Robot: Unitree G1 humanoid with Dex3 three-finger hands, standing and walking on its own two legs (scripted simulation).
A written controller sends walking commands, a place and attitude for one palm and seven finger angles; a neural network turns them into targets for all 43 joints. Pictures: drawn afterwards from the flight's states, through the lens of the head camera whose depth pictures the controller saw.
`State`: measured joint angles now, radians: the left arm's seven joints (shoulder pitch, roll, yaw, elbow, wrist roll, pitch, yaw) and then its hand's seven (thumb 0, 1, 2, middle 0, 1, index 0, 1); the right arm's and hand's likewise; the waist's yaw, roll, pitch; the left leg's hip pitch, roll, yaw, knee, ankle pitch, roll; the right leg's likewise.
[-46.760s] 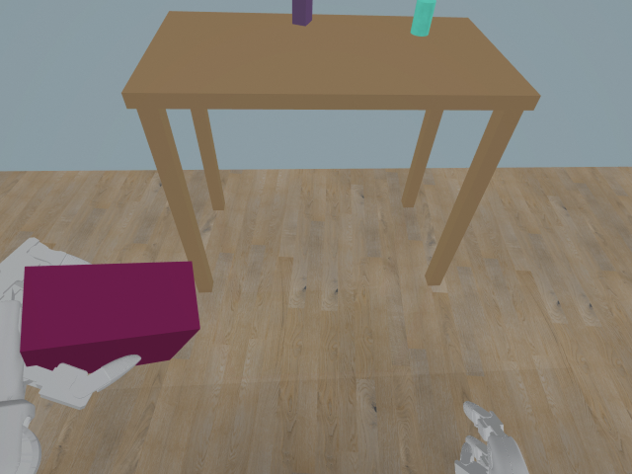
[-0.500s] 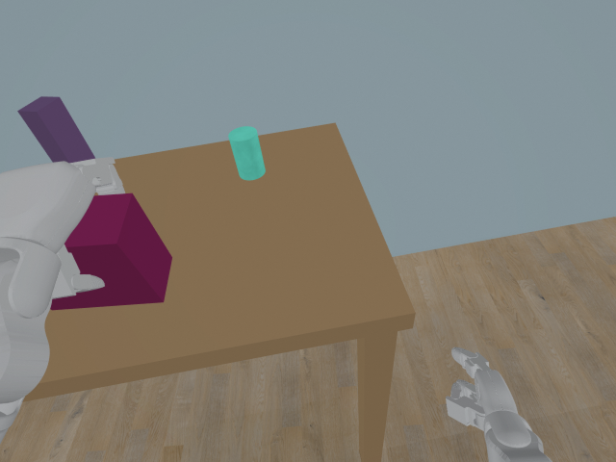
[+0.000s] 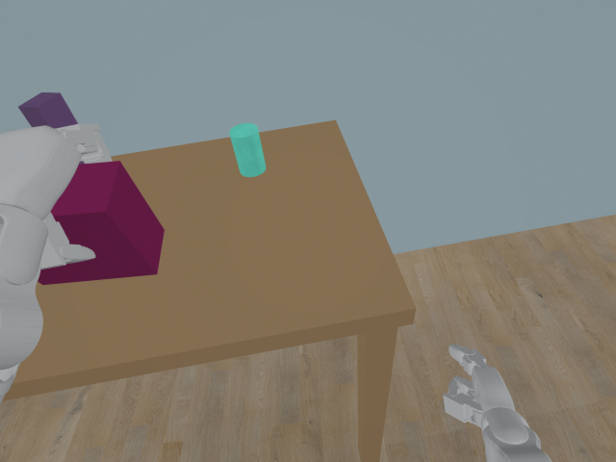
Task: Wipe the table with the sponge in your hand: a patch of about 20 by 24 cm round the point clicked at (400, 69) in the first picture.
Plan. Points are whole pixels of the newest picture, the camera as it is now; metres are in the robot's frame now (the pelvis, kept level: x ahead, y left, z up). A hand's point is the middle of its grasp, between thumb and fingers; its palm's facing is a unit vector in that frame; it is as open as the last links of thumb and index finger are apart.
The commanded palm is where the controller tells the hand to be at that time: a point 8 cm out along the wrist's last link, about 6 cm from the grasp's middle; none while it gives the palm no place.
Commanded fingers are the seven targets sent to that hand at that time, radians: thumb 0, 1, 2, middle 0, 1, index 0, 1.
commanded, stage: bring the sponge back beside the body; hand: left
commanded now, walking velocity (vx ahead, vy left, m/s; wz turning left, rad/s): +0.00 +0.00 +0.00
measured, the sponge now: (88, 238) +0.26 +0.31 +0.20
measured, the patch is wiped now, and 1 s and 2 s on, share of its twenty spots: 1.00 1.00 1.00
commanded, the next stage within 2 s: step back with the hand held close in 1.60 s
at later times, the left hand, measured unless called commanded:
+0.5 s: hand (53, 228) +0.24 +0.31 +0.24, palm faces +0.22 -0.02 -0.97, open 10.5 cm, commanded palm +0.18 +0.30 +0.30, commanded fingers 0.00 0.10 1.30 -1.20 -1.60 -1.20 -1.60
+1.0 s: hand (68, 260) +0.22 +0.30 +0.21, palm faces +0.18 -0.09 -0.98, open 10.5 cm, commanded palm +0.16 +0.29 +0.29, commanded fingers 0.00 0.10 1.30 -1.20 -1.60 -1.20 -1.60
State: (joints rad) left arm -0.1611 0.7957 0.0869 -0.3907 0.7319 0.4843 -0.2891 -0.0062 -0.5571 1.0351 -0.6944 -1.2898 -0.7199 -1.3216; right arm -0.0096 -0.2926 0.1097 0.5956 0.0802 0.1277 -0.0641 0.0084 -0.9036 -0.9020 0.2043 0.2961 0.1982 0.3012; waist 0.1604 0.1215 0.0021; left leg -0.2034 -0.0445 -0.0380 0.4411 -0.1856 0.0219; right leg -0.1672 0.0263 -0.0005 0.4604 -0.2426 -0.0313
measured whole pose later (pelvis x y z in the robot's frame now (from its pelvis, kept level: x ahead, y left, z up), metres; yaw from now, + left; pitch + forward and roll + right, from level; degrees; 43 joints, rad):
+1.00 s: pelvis +0.01 +0.01 +0.00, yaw +0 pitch -3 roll +0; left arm 0.14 0.71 0.15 -0.55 0.69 0.51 -0.22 -0.01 -0.56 1.04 -0.69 -1.30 -0.72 -1.33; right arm 0.01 -0.28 0.11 0.57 0.08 0.13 -0.05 0.01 -0.90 -0.90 0.20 0.30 0.20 0.30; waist 0.16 0.12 0.00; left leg -0.20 -0.04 -0.03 0.46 -0.21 0.03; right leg -0.16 0.03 0.01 0.46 -0.25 -0.02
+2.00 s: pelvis +0.01 +0.00 -0.01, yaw +1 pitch +1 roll -1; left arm 0.46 0.49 0.35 -0.83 -0.08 0.04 0.10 -0.01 -0.57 1.04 -0.70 -1.30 -0.73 -1.33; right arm 0.20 -0.24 0.06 0.53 0.03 0.09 -0.06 0.01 -0.90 -0.90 0.21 0.30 0.20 0.30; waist -0.01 -0.02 0.01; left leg -0.35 -0.03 -0.06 0.57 -0.25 0.01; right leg -0.28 0.04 -0.02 0.54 -0.28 -0.03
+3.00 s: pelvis -0.21 +0.06 -0.01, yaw -1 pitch +0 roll -5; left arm 0.24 0.53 0.51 -0.64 -0.09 -0.17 0.13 -0.01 -0.59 1.06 -0.71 -1.31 -0.74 -1.34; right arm 0.18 -0.21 -0.02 0.61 0.01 0.01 -0.07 0.01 -0.90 -0.90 0.20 0.30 0.20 0.30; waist -0.01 0.02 -0.01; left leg -0.49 0.01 -0.02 0.41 0.06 0.05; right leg -0.33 0.11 0.01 0.86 -0.52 -0.03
